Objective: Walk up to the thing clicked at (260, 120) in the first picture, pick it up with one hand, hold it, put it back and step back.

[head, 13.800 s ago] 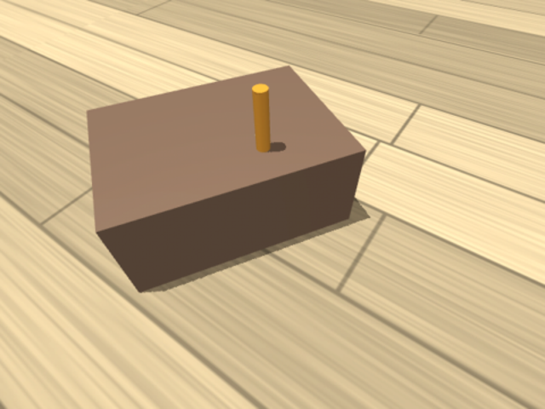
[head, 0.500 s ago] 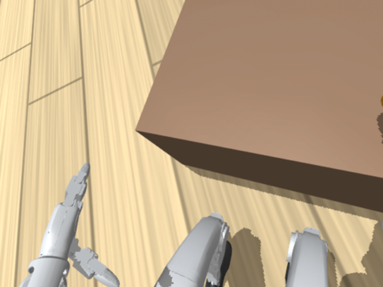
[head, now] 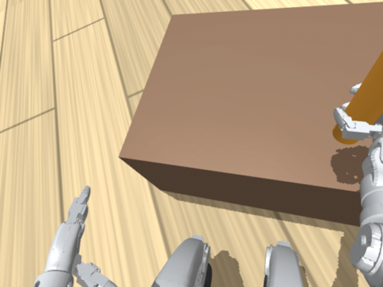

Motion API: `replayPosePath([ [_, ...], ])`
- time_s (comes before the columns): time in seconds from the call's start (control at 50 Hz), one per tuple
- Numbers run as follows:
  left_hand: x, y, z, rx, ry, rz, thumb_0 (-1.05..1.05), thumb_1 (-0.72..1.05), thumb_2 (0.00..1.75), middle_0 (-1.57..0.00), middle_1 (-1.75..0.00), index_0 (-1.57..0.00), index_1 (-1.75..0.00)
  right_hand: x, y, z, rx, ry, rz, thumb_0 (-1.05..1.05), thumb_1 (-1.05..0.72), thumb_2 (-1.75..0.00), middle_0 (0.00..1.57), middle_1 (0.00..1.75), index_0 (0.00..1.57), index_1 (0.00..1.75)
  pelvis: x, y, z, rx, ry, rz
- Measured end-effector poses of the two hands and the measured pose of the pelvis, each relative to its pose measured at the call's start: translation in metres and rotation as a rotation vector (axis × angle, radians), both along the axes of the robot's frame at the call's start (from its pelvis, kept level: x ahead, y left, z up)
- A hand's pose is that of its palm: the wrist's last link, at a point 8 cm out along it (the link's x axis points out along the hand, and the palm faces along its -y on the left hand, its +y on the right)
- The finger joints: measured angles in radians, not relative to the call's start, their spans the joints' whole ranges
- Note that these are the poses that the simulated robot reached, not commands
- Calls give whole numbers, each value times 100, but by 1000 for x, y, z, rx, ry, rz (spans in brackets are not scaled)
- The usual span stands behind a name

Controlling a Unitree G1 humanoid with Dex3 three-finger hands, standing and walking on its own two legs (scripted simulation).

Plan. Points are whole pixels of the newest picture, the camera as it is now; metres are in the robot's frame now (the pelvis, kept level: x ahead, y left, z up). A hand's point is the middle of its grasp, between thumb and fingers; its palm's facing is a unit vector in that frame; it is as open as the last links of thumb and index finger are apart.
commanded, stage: lift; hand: right
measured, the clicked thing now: (372, 98) +0.48 -0.24 +0.04
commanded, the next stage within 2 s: hold in 1.22 s
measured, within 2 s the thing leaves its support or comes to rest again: neither
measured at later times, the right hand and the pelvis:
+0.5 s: hand (364, 131) +0.40 -0.21 +0.07, palm faces +0.25 +0.97 -0.01, open 7.7 cm; pelvis +0.01 +0.00 +0.05, yaw -2 degrees
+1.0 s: hand (360, 134) +0.37 -0.19 +0.10, palm faces +0.25 +0.97 +0.00, open 7.7 cm; pelvis +0.02 +0.01 +0.07, yaw -3 degrees
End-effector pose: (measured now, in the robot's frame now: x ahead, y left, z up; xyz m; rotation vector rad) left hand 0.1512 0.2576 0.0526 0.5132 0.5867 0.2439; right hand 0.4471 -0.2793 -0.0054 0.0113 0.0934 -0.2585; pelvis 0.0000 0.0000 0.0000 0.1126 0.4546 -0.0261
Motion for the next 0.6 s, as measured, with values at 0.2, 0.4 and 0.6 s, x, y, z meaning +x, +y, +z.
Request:
replayPosePath([
  [0.2,3,-2,0,-88,8,2,-1,-55,6,-6,-5,-5,-5,-41,5,41,-23,-13,-4,-1,16,-117,80,117,86,119,4,-1,26,-28,-77,-13],
  [0.4,10,2,5,-131,-3,1,-1,-55,6,-5,-5,-5,-5,-72,16,66,-13,-21,-1,-1,16,-118,80,117,86,119,6,2,45,-56,-144,-19],
  [0.6,10,5,0,-165,28,22,-1,-54,5,-5,-5,-5,-5,-90,30,85,-14,-46,3,-1,16,-118,81,116,86,118,11,4,57,-75,-185,-18],
])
